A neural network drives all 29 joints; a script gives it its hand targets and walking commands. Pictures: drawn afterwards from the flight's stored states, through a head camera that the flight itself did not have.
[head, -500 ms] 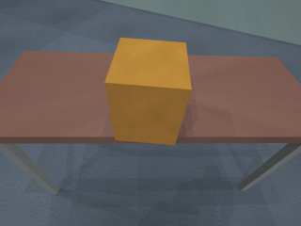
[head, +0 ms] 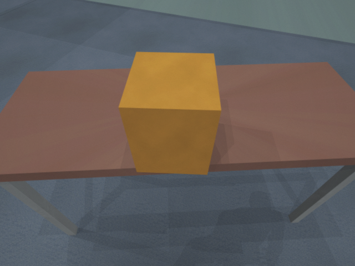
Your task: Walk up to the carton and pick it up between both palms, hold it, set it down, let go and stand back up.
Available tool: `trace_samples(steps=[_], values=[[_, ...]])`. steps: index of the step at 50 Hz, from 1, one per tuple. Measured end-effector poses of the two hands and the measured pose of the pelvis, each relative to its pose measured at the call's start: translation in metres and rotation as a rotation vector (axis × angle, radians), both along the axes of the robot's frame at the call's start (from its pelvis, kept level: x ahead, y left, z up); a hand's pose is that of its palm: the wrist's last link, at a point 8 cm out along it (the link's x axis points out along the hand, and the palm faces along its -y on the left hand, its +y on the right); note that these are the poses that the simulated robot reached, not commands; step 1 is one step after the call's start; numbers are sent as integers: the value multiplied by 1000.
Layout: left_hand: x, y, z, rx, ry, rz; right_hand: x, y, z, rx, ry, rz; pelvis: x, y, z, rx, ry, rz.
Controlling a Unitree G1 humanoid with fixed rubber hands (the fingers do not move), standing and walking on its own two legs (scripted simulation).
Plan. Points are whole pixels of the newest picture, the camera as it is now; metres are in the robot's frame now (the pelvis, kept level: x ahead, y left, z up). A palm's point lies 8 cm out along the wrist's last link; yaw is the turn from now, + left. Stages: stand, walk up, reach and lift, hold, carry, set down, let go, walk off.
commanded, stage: stand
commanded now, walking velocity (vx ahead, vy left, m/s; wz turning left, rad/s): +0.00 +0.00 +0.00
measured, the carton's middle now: (173, 115) +0.47 +0.02 +0.06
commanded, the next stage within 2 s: reach and lift in 0.14 s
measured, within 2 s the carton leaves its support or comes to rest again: neither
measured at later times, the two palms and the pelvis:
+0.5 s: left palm (101, 252) +0.18 +0.20 -0.12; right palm (266, 263) +0.15 -0.20 -0.13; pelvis -0.02 -0.01 -0.01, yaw -1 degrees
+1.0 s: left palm (89, 257) +0.16 +0.21 -0.07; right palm out of the picture +0.13 -0.20 -0.08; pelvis -0.04 -0.01 +0.00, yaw -2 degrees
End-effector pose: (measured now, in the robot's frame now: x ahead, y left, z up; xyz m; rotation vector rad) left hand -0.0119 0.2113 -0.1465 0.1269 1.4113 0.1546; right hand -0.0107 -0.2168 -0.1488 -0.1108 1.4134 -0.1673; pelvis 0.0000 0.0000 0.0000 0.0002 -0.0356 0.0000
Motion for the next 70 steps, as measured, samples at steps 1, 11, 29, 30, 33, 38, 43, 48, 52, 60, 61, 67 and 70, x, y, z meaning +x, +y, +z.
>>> trace_samples(steps=[1,11,29,30,33,38,43,48,52,60,61,67,70], values=[[0,-1,0,-2,2,1,-2,0,0,0,7,-1,0,0,0,0,0,0],[41,4,-13,15,22,-18,37,-9,-3,1,-54,-66,-12,-5,-11,5,79,-6],[145,-9,35,-31,-173,-47,135,2,24,-5,-239,24,-13,-11,0,-9,120,-6],[138,-6,36,-21,-174,-41,131,-2,26,-11,-252,30,-14,-12,0,-6,115,-4],[130,0,38,4,-189,-31,130,-13,32,-24,-296,28,-21,-15,-1,1,117,-4],[169,-1,49,-2,-287,-47,155,-8,46,-8,-360,21,-38,-21,-6,6,138,2],[205,-9,68,-34,-390,-86,170,10,61,10,-404,38,-45,-21,-4,2,115,4],[186,-7,77,-49,-420,-93,153,16,70,-3,-448,27,-40,-15,3,-1,72,-22],[148,1,76,-39,-417,-73,125,14,70,-16,-467,22,-35,-10,5,0,49,-34],[120,3,84,-30,-501,-74,106,18,86,-8,-557,11,-45,-2,0,9,41,-27],[123,3,86,-34,-520,-83,109,19,89,-10,-577,11,-46,-1,-1,11,39,-28],[149,2,102,-34,-608,-88,132,22,104,-5,-651,21,-51,9,-3,3,32,-34],[160,0,109,-39,-635,-85,142,20,110,-4,-671,32,-50,12,-3,1,31,-34]])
